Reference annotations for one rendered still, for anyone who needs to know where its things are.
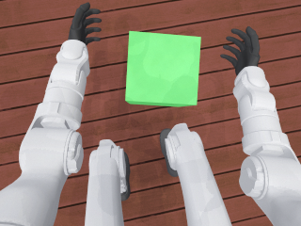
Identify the left robot foot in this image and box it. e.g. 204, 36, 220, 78
120, 152, 131, 202

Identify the robot left forearm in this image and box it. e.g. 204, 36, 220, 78
19, 40, 90, 170

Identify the carton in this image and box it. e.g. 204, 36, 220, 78
125, 31, 201, 107

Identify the robot right forearm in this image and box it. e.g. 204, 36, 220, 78
232, 66, 301, 166

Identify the right robot hand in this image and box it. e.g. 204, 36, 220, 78
220, 26, 261, 75

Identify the right robot upper arm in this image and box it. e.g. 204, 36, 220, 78
239, 154, 301, 226

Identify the left robot hand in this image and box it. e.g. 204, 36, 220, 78
68, 2, 102, 45

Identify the robot left shin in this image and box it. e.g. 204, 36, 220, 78
88, 139, 127, 192

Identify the left robot upper arm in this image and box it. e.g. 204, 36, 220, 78
0, 127, 84, 226

